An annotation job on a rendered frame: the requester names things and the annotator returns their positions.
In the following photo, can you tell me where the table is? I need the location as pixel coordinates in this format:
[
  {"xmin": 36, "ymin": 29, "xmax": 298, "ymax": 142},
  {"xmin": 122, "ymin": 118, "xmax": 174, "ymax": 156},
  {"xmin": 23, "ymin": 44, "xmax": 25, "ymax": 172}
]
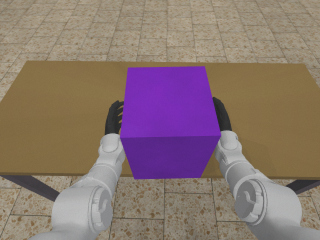
[{"xmin": 0, "ymin": 60, "xmax": 320, "ymax": 202}]

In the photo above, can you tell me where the robot left forearm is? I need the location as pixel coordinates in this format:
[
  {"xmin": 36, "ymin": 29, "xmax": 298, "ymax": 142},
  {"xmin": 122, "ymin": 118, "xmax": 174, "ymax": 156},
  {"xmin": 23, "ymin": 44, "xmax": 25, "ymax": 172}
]
[{"xmin": 51, "ymin": 133, "xmax": 126, "ymax": 226}]

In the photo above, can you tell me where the right robot hand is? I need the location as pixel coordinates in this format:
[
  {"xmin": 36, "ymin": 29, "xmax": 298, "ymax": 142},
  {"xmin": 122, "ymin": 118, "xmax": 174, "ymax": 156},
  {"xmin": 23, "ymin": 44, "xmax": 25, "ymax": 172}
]
[{"xmin": 212, "ymin": 97, "xmax": 232, "ymax": 131}]

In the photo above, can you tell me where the carton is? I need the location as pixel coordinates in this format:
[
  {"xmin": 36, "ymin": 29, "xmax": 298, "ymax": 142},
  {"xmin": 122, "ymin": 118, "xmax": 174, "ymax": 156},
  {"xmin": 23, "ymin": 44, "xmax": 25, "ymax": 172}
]
[{"xmin": 120, "ymin": 66, "xmax": 222, "ymax": 180}]

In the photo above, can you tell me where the left robot hand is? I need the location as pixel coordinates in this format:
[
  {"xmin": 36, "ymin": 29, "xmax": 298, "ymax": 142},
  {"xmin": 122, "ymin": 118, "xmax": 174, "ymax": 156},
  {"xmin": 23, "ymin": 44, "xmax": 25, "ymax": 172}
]
[{"xmin": 104, "ymin": 100, "xmax": 124, "ymax": 135}]

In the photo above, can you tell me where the robot left upper arm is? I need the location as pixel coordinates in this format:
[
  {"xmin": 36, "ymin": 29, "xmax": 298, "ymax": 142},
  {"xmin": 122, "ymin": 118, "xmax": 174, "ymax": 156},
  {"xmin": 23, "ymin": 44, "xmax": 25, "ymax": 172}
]
[{"xmin": 27, "ymin": 185, "xmax": 113, "ymax": 240}]

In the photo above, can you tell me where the robot right forearm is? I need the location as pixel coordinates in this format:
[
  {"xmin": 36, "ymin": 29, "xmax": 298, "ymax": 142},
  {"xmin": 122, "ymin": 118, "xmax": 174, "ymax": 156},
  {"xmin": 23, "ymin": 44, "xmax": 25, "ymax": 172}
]
[{"xmin": 214, "ymin": 130, "xmax": 302, "ymax": 219}]

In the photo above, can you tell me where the robot right upper arm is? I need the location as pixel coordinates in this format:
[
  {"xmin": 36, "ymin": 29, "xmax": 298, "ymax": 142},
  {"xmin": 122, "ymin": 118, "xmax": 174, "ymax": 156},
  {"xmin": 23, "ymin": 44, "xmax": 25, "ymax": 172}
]
[{"xmin": 234, "ymin": 179, "xmax": 320, "ymax": 240}]

